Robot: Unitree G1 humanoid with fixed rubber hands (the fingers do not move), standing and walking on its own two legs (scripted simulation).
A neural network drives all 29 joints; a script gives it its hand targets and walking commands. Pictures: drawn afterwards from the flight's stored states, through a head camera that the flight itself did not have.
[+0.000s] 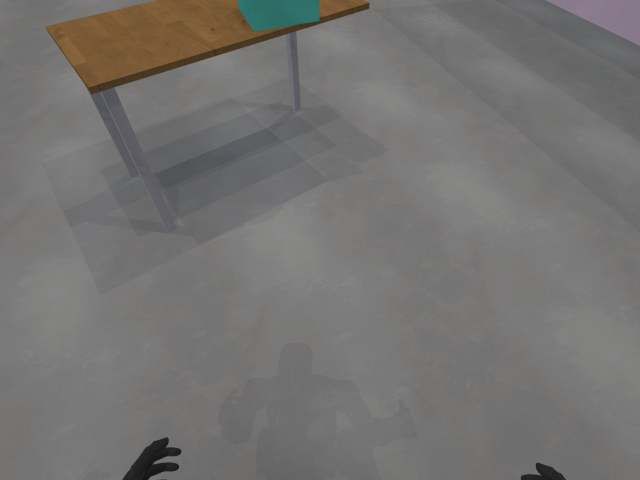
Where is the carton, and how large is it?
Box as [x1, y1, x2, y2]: [238, 0, 318, 31]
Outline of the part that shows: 238,0 239,9 254,31 318,20 318,0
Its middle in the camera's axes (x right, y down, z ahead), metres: -0.17 -0.93 +1.40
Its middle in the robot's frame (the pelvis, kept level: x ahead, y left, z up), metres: +1.68 +0.23 +0.01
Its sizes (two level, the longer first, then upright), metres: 0.247 0.238 0.193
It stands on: a table, 0.69 m high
